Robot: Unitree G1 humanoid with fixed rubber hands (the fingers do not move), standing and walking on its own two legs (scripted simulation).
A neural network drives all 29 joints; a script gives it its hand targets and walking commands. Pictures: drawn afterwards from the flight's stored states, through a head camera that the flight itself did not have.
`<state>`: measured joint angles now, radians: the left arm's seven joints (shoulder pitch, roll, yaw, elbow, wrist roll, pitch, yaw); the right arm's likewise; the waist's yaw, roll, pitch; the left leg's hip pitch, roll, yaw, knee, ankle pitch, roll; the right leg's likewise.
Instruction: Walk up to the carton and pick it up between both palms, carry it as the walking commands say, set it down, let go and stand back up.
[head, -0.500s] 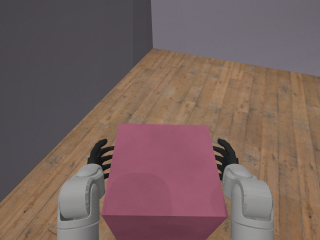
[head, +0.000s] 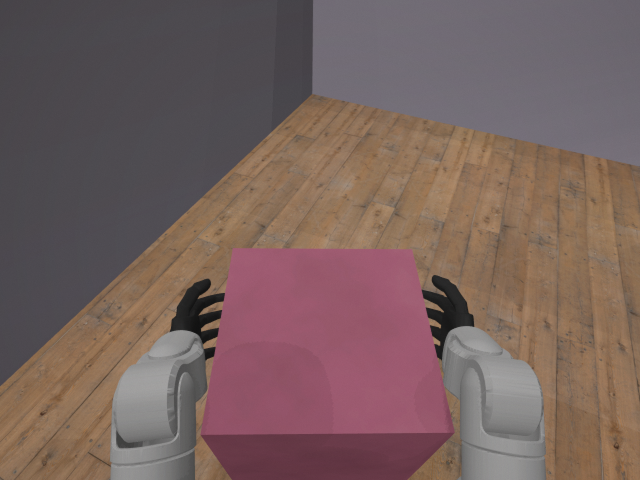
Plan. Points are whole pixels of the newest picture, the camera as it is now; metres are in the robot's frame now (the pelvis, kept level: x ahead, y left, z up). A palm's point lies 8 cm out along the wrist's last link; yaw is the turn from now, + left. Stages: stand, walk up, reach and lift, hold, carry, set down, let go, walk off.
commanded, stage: carry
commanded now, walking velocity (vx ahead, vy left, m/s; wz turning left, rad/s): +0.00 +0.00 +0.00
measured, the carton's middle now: (321, 375) +0.26 +0.00 +0.02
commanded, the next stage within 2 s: none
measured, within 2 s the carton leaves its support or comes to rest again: neither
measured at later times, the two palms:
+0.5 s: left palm (175, 379) +0.22 +0.15 +0.10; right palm (466, 371) +0.23 -0.15 +0.10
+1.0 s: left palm (179, 382) +0.22 +0.15 +0.10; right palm (471, 372) +0.23 -0.15 +0.09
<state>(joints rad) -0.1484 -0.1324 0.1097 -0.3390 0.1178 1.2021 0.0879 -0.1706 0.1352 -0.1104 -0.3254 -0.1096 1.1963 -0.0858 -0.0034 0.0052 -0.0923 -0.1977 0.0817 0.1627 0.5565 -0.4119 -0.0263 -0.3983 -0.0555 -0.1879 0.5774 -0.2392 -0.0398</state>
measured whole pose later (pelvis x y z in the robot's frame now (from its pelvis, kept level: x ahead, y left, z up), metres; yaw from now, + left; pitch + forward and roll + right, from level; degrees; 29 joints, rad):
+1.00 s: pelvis -0.04 -0.01 +0.00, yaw +1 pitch +2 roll +0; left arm -0.14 -0.13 0.11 -0.32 0.12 1.22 0.09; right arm -0.17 0.14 -0.11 -0.31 -0.12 1.22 -0.08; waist -0.01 0.02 -0.11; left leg -0.23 0.07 0.14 0.53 -0.34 -0.02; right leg -0.39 -0.06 -0.21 0.50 -0.15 -0.05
